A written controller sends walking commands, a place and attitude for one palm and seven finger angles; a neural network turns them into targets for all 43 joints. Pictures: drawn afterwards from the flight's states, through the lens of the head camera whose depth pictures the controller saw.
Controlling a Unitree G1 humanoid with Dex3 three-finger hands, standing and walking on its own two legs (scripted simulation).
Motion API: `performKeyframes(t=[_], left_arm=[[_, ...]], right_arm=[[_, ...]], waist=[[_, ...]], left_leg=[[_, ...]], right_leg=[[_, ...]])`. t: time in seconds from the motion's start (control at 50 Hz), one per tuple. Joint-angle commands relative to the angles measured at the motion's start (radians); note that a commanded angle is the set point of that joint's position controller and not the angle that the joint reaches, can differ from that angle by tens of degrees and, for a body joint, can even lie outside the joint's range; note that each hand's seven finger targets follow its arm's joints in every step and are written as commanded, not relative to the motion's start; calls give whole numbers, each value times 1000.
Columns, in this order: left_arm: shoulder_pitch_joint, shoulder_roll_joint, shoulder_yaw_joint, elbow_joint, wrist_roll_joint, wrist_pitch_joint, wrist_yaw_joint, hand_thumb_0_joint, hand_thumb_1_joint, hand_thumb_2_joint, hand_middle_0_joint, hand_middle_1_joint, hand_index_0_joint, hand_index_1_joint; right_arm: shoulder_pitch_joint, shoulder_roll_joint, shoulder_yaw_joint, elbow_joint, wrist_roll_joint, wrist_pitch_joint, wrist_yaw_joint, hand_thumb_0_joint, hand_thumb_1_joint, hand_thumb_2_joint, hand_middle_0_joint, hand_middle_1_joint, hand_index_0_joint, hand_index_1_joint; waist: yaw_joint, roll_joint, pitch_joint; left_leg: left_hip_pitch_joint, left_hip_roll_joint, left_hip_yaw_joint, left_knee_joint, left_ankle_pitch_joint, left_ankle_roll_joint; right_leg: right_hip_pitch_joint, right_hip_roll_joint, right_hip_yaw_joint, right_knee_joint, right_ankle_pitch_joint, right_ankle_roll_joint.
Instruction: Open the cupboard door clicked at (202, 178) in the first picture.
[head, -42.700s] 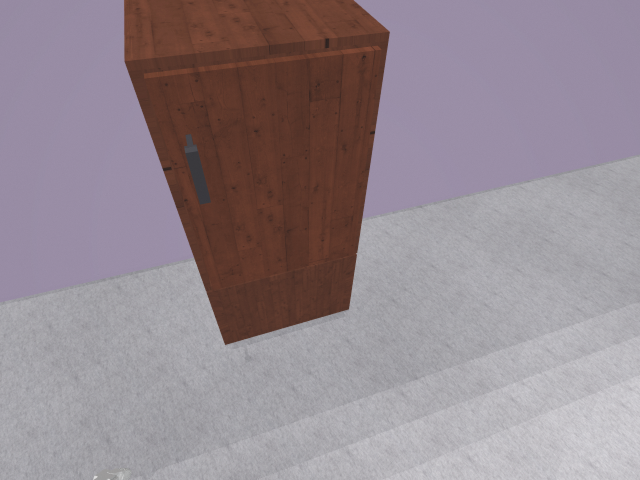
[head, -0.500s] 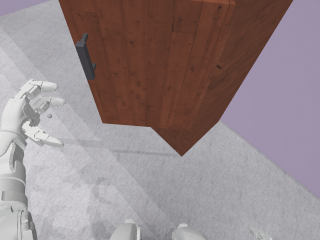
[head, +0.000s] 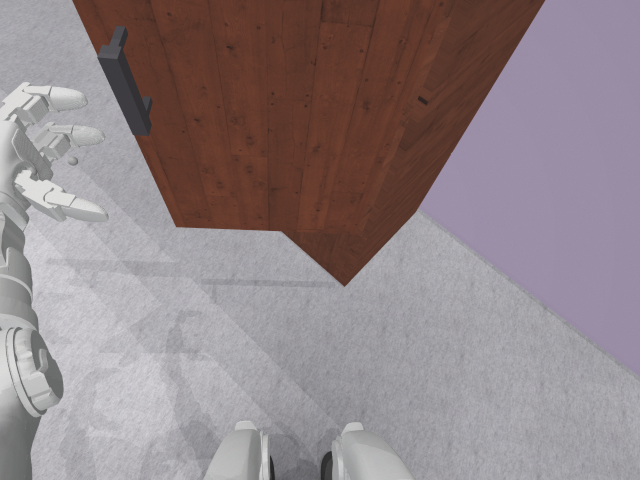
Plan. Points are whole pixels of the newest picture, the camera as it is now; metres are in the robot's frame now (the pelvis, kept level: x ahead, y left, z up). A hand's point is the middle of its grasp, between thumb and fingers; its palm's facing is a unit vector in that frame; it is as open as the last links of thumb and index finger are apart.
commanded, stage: move the hooked fingers beside the handle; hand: left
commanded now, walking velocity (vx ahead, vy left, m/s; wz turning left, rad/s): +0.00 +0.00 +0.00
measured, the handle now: (131, 83) +0.59 +0.22 +0.08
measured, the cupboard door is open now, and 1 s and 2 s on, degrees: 43 43 43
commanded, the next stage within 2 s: slide the fingers in behind the handle in 1.44 s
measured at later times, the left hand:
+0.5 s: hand (82, 111) +0.54 +0.27 +0.08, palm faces -0.04 -1.00 +0.00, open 13.9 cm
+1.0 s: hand (70, 121) +0.53 +0.28 +0.08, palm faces -0.05 -1.00 +0.00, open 13.9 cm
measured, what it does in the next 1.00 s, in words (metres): stands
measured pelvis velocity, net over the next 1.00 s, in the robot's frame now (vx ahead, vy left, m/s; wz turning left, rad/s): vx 0.01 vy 0.02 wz -0.02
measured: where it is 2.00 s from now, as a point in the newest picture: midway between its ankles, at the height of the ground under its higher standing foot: outside the picture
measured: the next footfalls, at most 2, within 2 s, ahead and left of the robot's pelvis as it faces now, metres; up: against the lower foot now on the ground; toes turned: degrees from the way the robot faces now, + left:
none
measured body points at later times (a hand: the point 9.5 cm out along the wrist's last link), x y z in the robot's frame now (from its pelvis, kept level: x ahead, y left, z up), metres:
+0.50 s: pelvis +0.00 +0.01 -0.01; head +0.17 +0.05 +0.40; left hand +0.54 +0.33 +0.08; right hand -0.03 -0.27 -0.10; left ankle +0.02 +0.08 -0.67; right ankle +0.01 -0.11 -0.67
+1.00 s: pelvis +0.01 +0.02 +0.00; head +0.17 +0.07 +0.42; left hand +0.52 +0.34 +0.08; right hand -0.01 -0.25 -0.09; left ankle +0.02 +0.08 -0.67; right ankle +0.01 -0.11 -0.67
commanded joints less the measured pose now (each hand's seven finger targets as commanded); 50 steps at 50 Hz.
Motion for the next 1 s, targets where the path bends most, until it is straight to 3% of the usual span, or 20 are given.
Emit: performKeyframes(t=[0.0,0.06,0.1,0.14,0.24,0.3,0.34,0.4,0.42,0.46,0.54,0.58,0.68,0.7,0.76,0.78,0.84,0.9,0.94,0.98], left_arm=[[-433,345,50,-177,-9,-55,7,0,-500,300,-300,-1200,-300,-1200],[-476,338,34,-183,-2,-68,12,0,-500,300,-300,-1200,-300,-1200],[-502,392,73,-167,-2,-70,11,0,-500,300,-300,-1200,-300,-1200],[-512,413,76,-110,4,-50,6,0,-500,300,-300,-1200,-300,-1200],[-577,485,79,-80,46,-28,8,0,-500,300,-300,-1200,-300,-1200],[-638,460,54,-118,47,-40,7,0,-500,300,-300,-1200,-300,-1200],[-639,479,70,-99,46,-36,5,0,-500,300,-300,-1200,-300,-1200],[-686,449,45,-62,49,-12,4,0,-500,300,-300,-1200,-300,-1200],[-698,443,29,-28,56,2,7,0,-500,300,-300,-1200,-300,-1200],[-662,481,52,-2,72,21,16,0,-500,300,-300,-1200,-300,-1200],[-653,519,75,-63,85,8,32,0,-500,300,-300,-1200,-300,-1200],[-641,534,104,-126,78,-14,36,0,-500,300,-300,-1200,-300,-1200],[-568,549,148,-129,56,-10,19,0,-500,300,-300,-1200,-300,-1200],[-598,532,119,-141,60,-8,14,0,-500,300,-300,-1200,-300,-1200],[-586,472,81,-137,57,-3,12,0,-500,300,-300,-1200,-300,-1200],[-585,438,64,-153,46,-9,8,0,-500,300,-300,-1200,-300,-1200],[-554,434,71,-169,35,-20,6,0,-500,300,-300,-1200,-300,-1200],[-568,336,6,-149,23,-17,2,0,-500,300,-300,-1200,-300,-1200],[-554,342,12,-96,26,-8,11,0,-500,300,-300,-1200,-300,-1200],[-572,356,22,-117,26,-15,28,0,-500,300,-300,-1200,-300,-1200]], right_arm=[[160,-202,-69,-54,-5,-2,-15,0,-900,-900,200,300,200,300],[171,-201,-69,-45,-8,6,-10,0,-900,-900,200,300,200,300],[186,-209,-68,-41,-11,12,-13,0,-900,-900,200,300,200,300],[188,-211,-63,-41,-7,15,-15,0,-900,-900,200,300,200,300],[210,-218,-50,-45,-12,29,-17,0,-900,-900,200,300,200,300],[232,-218,-50,-33,-20,37,-13,0,-900,-900,200,300,200,300],[241,-223,-52,-29,-23,42,-11,0,-900,-900,200,300,200,300],[255,-225,-48,-18,-25,49,-10,0,-900,-900,200,300,200,300],[258,-226,-44,-17,-23,53,-11,0,-900,-900,200,300,200,300],[267,-230,-40,-25,-25,56,-13,0,-900,-900,200,300,200,300],[276,-227,-38,-39,-35,64,-7,0,-900,-900,200,300,200,300],[284,-225,-46,-45,-38,66,-2,0,-900,-900,200,300,200,300],[283,-228,-57,-46,-36,67,7,0,-900,-900,200,300,200,300],[279,-224,-52,-43,-33,73,7,0,-900,-900,200,300,200,300],[282,-220,-55,-35,-32,81,11,0,-900,-900,200,300,200,300],[280,-216,-56,-36,-33,81,11,0,-900,-900,200,300,200,300],[279,-219,-62,-28,-35,85,13,0,-900,-900,200,300,200,300],[269,-212,-63,-22,-34,88,15,0,-900,-900,200,300,200,300],[266,-218,-62,-22,-33,90,13,0,-900,-900,200,300,200,300],[263,-217,-60,-28,-33,88,10,0,-900,-900,200,300,200,300]], waist=[[-10,164,-449],[-28,179,-465],[-31,160,-492],[-45,141,-451],[-50,219,-459],[-71,265,-535],[-73,261,-539],[-96,268,-518],[-108,243,-481],[-101,222,-474],[-83,274,-526],[-67,304,-587],[-55,254,-587],[-64,286,-577],[-72,284,-523],[-72,311,-523],[-67,292,-529],[-82,297,-486],[-86,242,-433],[-78,255,-437]], left_leg=[[406,26,-97,-107,411,-26],[432,31,-106,-94,422,-29],[418,33,-106,-82,438,-26],[350,30,-95,-75,395,-18],[348,32,-104,-60,401,-22],[448,44,-125,-44,500,-35],[452,47,-133,-38,510,-37],[466,54,-146,-36,515,-39],[433,52,-146,-37,483,-35],[388,48,-141,-38,456,-27],[426,51,-139,-32,519,-38],[486,55,-149,-29,611,-52],[471,52,-138,-35,614,-38],[486,55,-135,-41,616,-43],[523,60,-151,-56,607,-49],[556,62,-155,-53,651,-54],[579,66,-160,-62,664,-60],[599,69,-171,-70,662,-67],[542,65,-168,-79,565,-59],[537,59,-168,-85,576,-61]], right_leg=[[79,-3,32,-100,270,-8],[45,0,30,-98,262,-7],[62,5,32,-91,280,-6],[69,4,38,-96,272,-2],[24,6,33,-82,255,-6],[-29,11,19,-68,284,-5],[-37,13,15,-67,281,-5],[-91,16,5,-71,261,-3],[-96,16,3,-75,248,-3],[-78,16,3,-71,243,-3],[-68,16,2,-60,276,-5],[-60,22,-3,-49,310,-9],[3,28,2,-67,344,-7],[-12,26,2,-72,339,-4],[-61,29,-11,-89,296,-4],[-83,31,-13,-91,300,-8],[-73,31,-14,-100,298,-8],[-121,30,-22,-106,270,-7],[-121,28,-22,-111,237,-9],[-103,26,-21,-105,245,-14]])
